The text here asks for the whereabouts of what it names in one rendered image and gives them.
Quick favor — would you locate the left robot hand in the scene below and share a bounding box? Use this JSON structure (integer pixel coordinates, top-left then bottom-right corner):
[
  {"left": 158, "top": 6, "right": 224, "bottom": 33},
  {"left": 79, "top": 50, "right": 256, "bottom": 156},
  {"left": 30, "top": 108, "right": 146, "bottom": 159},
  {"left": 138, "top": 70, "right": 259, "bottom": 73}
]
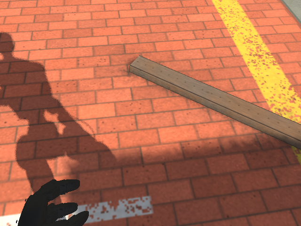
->
[{"left": 16, "top": 179, "right": 89, "bottom": 226}]

